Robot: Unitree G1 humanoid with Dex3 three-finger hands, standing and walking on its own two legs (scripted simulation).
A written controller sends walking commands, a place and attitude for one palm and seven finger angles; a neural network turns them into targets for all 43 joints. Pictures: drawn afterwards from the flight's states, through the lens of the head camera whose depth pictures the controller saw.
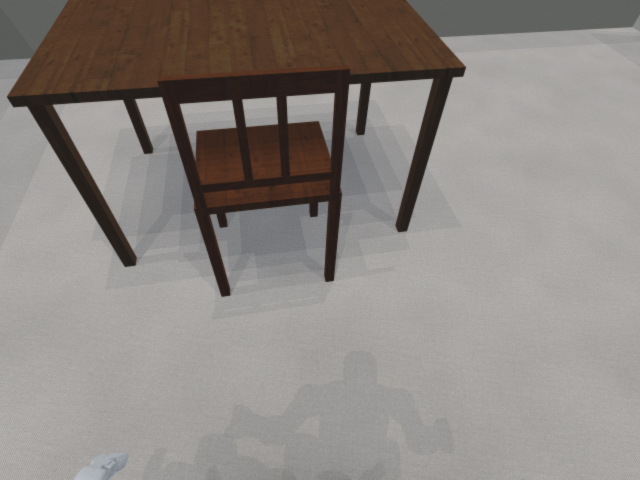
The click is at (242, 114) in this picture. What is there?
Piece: chair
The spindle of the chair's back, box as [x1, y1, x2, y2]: [232, 99, 252, 180]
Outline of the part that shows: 241,99 232,101 245,180 252,179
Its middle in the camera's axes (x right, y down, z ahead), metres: -0.19 -0.24 +0.95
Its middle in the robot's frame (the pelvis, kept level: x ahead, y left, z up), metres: +0.86 +0.23 -0.10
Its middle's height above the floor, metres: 0.66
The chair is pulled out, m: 0.00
